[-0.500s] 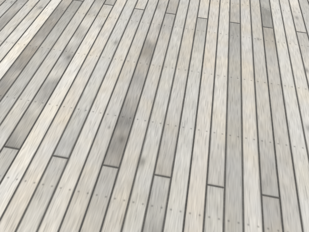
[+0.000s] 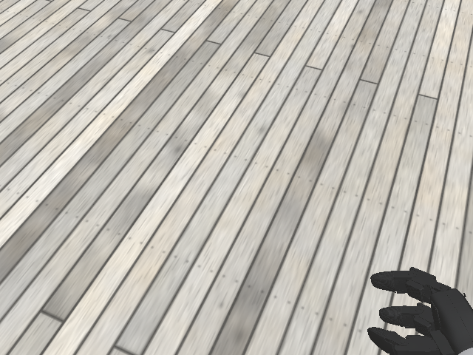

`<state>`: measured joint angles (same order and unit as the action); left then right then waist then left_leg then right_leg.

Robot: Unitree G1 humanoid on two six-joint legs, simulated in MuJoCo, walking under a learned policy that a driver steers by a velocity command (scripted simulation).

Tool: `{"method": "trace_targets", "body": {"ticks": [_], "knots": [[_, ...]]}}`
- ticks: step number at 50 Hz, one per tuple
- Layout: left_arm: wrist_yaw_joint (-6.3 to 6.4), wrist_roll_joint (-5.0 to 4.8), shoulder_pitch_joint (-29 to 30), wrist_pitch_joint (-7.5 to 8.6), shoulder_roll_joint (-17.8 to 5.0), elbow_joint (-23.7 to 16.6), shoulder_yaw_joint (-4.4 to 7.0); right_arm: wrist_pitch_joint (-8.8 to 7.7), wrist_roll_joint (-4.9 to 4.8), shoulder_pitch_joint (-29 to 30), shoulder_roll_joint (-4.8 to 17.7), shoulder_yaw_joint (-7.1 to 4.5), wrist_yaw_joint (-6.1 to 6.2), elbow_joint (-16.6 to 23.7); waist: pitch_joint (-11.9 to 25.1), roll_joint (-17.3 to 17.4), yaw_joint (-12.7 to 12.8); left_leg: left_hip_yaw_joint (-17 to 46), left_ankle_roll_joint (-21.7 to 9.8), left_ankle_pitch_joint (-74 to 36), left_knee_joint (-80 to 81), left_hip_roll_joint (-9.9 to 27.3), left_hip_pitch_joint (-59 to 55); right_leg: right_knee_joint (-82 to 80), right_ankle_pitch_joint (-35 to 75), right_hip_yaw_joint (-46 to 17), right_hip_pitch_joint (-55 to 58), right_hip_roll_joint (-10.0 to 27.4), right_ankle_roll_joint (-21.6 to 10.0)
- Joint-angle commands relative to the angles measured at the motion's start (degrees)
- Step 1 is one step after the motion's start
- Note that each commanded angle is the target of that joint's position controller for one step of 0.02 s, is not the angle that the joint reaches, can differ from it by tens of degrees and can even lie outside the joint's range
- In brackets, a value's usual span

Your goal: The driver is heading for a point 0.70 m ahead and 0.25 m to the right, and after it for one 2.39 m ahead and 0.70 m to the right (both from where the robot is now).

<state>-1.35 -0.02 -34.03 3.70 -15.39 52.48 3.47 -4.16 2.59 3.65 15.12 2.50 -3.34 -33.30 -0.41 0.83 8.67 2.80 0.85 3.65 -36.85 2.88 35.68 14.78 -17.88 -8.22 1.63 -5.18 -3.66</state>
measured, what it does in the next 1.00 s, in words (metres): walks ahead, turning right: left foot, then right foot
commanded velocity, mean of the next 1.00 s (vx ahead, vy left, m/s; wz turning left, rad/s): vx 1.00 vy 0.00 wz -0.59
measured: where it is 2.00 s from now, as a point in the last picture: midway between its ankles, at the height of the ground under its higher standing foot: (438, 83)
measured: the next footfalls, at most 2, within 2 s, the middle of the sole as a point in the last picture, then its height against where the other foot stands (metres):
left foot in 0.08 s outside the picture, level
right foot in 0.52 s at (334, 317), level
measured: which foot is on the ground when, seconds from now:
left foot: up 0.00-0.06, down 0.08-0.52, up 0.54-0.92, down 0.94-1.00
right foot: down 0.00-0.10, up 0.12-0.50, down 0.52-0.96, up 0.98-1.00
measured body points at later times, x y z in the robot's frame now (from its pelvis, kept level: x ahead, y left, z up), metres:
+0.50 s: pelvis +0.45 -0.05 -0.04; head +0.48 -0.07 +0.41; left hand +0.80 +0.05 -0.08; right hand +0.26 -0.27 -0.16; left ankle +0.24 +0.15 -0.71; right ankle +0.59 -0.14 -0.73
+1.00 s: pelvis +0.90 -0.27 -0.03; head +0.92 -0.28 +0.41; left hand +1.09 -0.04 -0.16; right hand +0.88 -0.58 -0.13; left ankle +1.04 -0.29 -0.74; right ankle +0.63 -0.17 -0.64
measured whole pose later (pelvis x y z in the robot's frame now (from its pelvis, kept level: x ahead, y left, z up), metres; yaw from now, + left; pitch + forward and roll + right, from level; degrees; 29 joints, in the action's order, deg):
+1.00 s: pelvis +0.90 -0.27 -0.03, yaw -34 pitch +1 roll +1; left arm 0.5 2.4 -20.8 4.1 -19.4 49.6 2.8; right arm -2.8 1.0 -9.4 16.8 -1.5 -1.5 -40.8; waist -2.9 -1.7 0.2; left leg -5.1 -7.3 6.5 -36.0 -4.9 30.3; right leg 57.5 -19.6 -0.7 0.8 -5.8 -4.0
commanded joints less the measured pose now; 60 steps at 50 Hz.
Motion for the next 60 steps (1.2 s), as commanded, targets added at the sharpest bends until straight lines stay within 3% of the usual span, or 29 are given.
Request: {"method": "trace_targets", "body": {"ticks": [1,3,4,5,6,8,10,13,20,22,24,25,26,27,28,30,33,36,40,43,45,47,48,49,50,52,54,56,60], "knots": [[0.16,-0.70,7.46,1.50,-11.80,-5.56,2.76,-0.56,-0.41,-0.11,6.91,-2.40,1.03,2.47,-2.12,-3.17,-7.02,-2.96,-0.29,-2.82,5.14,-3.16,-19.74,-3.56,25.53,-11.20,-15.17,12.15,-7.00],[0.14,-0.61,7.39,1.25,-13.57,-5.18,3.23,-0.96,0.15,-11.81,9.58,-4.19,2.67,-1.17,5.94,-0.77,-12.62,-4.07,-1.90,4.04,7.34,-5.12,-34.91,15.65,39.88,-7.59,-14.63,8.46,-4.65],[-0.05,-0.79,9.22,1.66,-12.60,-6.07,3.08,-1.26,0.76,-22.06,12.46,-5.62,3.98,-2.91,11.38,0.18,-17.83,1.95,-3.46,10.73,6.82,1.77,-48.27,30.95,32.19,-6.08,-23.59,5.64,-3.37],[0.42,-1.27,8.55,2.20,-4.09,-8.22,1.15,-1.16,2.37,-31.53,16.89,-7.17,5.08,-3.96,19.55,10.81,-19.10,22.94,-5.89,34.48,11.36,19.08,-61.49,49.96,-2.51,-1.19,-36.10,1.22,-2.89],[0.62,-2.07,6.38,1.48,-4.13,-10.83,0.45,-0.38,1.64,-28.52,18.45,-7.71,4.85,-3.92,22.24,18.55,-15.22,47.11,-9.85,47.67,22.49,25.49,-59.23,61.06,-8.26,2.09,-44.77,1.20,-3.21],[0.26,0.47,14.65,-0.27,-6.51,-9.85,0.85,-0.40,0.56,-20.28,8.31,-6.04,4.32,-3.51,5.75,4.42,-13.65,29.51,-9.39,35.30,22.21,19.50,-44.75,61.70,0.69,3.78,-48.79,7.55,-2.96],[-1.11,1.45,17.58,-1.63,-4.66,-10.41,0.78,-1.04,0.47,-20.58,5.91,-5.42,4.14,-5.92,0.36,3.45,-11.24,15.50,-7.40,18.00,24.10,14.97,-36.32,58.40,1.98,3.74,-46.08,10.10,-1.86],[-2.45,1.87,23.20,-3.74,-2.20,-13.75,-0.09,-2.49,-1.39,-23.22,4.11,-5.16,3.36,-9.57,-2.40,4.74,-9.60,4.20,-5.97,2.62,26.06,13.69,-34.47,57.02,4.05,5.03,-48.97,12.11,-1.16],[-5.05,1.46,37.11,-3.60,-3.23,-20.03,-2.16,-3.34,-1.18,-23.98,8.40,-5.98,3.86,-12.68,-7.32,0.37,-8.07,-17.90,-2.29,-29.75,30.20,7.84,-30.61,31.24,19.57,17.70,-36.01,6.78,-4.46],[-4.56,1.41,33.84,-3.49,-5.24,-18.76,-1.72,-2.50,-1.15,-26.25,12.11,-6.77,4.51,-12.75,-3.42,2.96,-5.59,-18.61,-1.47,-55.76,21.53,9.20,-36.31,29.12,16.54,20.49,-28.86,2.25,-6.34],[-3.37,1.42,18.73,-3.29,-9.18,-14.64,0.01,-0.51,-0.68,-23.72,15.83,-7.77,5.20,-11.60,4.75,5.44,3.01,-17.37,-1.98,-67.28,0.71,11.75,-35.57,29.05,10.41,18.76,-12.39,-0.82,-8.85],[-2.24,1.54,5.79,-3.07,-12.02,-10.41,1.73,0.26,-0.36,-21.29,15.81,-7.79,5.05,-10.28,10.29,3.99,8.21,-16.10,-2.64,-59.47,-17.06,11.62,-27.43,25.59,8.34,14.74,3.82,-1.33,-11.08],[-0.48,0.91,5.68,-3.43,-14.73,-8.75,3.31,0.40,0.50,-22.36,11.89,-7.11,3.93,-10.73,8.50,-4.10,4.93,-15.46,-1.66,-5.09,-38.26,3.08,-13.07,23.21,3.31,7.39,12.88,2.52,-12.62],[0.05,2.06,12.30,-4.52,-21.42,-11.61,4.29,-0.37,0.43,-27.32,5.83,-5.35,3.47,-5.49,11.74,-15.54,-4.67,-10.77,1.29,27.24,-59.22,-3.58,7.93,19.58,9.17,-20.39,23.38,15.52,-20.24],[0.45,1.74,9.50,-5.07,-21.77,-13.63,4.94,-1.95,-0.36,-20.96,9.84,-5.34,3.54,-1.36,18.88,-8.84,0.10,0.57,0.94,22.59,-60.36,-3.45,15.97,6.13,-4.86,-35.79,26.75,19.73,-24.85],[1.30,1.14,13.38,-4.11,-16.28,-12.05,3.87,-3.08,-0.31,-16.99,10.72,-4.94,3.57,-1.66,2.19,2.56,-5.13,1.47,0.61,15.79,-46.84,2.12,14.02,-1.96,-4.10,-31.00,7.26,17.91,-19.66],[1.68,0.62,16.95,-1.40,-12.15,-11.90,2.13,0.44,1.77,-19.33,9.01,-4.37,3.53,-2.76,-3.14,4.74,-11.68,1.46,3.34,19.57,-35.33,5.39,1.87,-2.71,8.37,-18.70,-13.76,10.67,-17.89],[1.07,0.51,16.49,1.07,-9.65,-10.34,1.28,1.15,1.05,-12.10,4.28,-2.71,2.19,0.03,-6.31,1.87,-10.78,-3.27,3.06,7.16,-17.40,6.43,-2.70,-6.87,15.23,-7.91,-22.25,5.99,-14.97],[-0.25,-0.79,10.68,3.39,-9.73,-7.78,1.09,0.47,-1.85,-4.81,2.35,-2.12,0.95,0.54,-5.94,-1.16,-5.10,-7.04,-2.57,-18.33,0.41,3.87,-10.00,-11.60,30.26,-1.22,-15.75,7.25,-9.14],[0.75,0.50,8.63,3.34,-12.03,-5.60,1.34,0.19,-1.52,-2.94,5.54,-3.37,1.12,-0.02,-4.63,-1.46,-4.72,-9.04,-6.15,-13.91,6.51,-0.29,-7.45,-9.53,47.15,3.17,0.86,10.17,-6.18],[2.05,2.17,9.30,2.42,-14.85,-5.31,1.89,0.30,-1.61,-9.46,8.39,-4.72,1.24,-2.07,1.26,-5.34,-9.00,-10.39,-7.87,-3.99,5.04,-5.93,-12.84,1.26,71.39,6.36,8.20,12.82,-4.06],[3.09,4.28,14.74,0.52,-15.18,-6.43,2.10,1.09,-2.16,-31.70,11.45,-6.74,2.20,-9.05,10.07,-6.22,-20.72,-10.39,-10.01,3.78,4.53,-8.51,-31.35,29.31,78.30,10.52,4.16,12.98,-2.49],[3.17,4.28,17.06,0.66,-12.43,-7.82,1.22,1.79,-1.77,-42.22,15.27,-8.37,3.04,-11.25,13.70,-1.68,-25.21,-1.07,-13.18,15.31,1.48,-2.38,-44.38,54.23,60.18,12.05,-9.16,9.13,-1.97],[1.30,1.02,11.02,2.04,-5.02,-10.47,-0.34,2.39,-1.30,-38.40,19.80,-9.79,2.76,-12.12,16.88,23.83,-15.06,37.55,-24.08,25.93,13.20,11.49,-59.42,77.26,-1.78,9.50,-38.09,-4.03,3.46],[1.52,2.18,13.76,3.17,-7.77,-11.71,-1.32,2.48,-1.55,-30.76,15.86,-9.48,1.81,-9.42,16.31,11.22,-15.18,48.96,-25.44,28.16,21.42,12.97,-58.63,78.48,-2.74,2.31,-46.17,-1.17,1.74],[1.21,2.67,21.61,4.13,-8.58,-13.65,-2.08,2.02,-1.93,-28.38,10.43,-8.37,1.90,-10.67,4.75,-4.70,-12.66,36.08,-21.40,21.86,23.07,10.40,-41.44,66.91,2.57,1.09,-43.73,5.77,1.07],[0.85,4.52,24.21,2.37,-6.74,-15.92,-2.92,1.30,-1.80,-27.83,8.60,-7.33,2.69,-12.56,-1.16,-5.14,-8.59,27.46,-18.81,15.63,24.38,4.84,-28.26,58.88,0.37,1.88,-39.23,8.10,2.52],[0.58,4.93,24.17,0.46,-5.66,-17.04,-3.74,0.30,-2.13,-27.97,9.96,-7.53,2.50,-12.67,-3.32,-1.95,-6.90,23.71,-19.49,13.22,26.31,2.13,-21.35,51.77,-2.12,3.58,-38.10,9.49,4.16],[-0.62,2.87,37.39,0.59,-4.16,-22.51,-5.32,-0.38,-2.62,-27.55,11.25,-8.57,2.19,-11.58,-7.34,0.30,-10.35,18.39,-16.80,6.03,31.56,-2.36,-11.41,28.31,15.38,8.08,-30.80,9.16,6.78]]}}
Velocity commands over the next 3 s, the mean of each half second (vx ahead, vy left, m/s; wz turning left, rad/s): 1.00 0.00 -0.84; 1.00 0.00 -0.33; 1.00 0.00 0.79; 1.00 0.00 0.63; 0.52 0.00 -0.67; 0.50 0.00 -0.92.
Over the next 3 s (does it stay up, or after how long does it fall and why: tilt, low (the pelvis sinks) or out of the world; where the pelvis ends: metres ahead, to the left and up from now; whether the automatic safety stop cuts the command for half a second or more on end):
stays up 2.41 -0.52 0.00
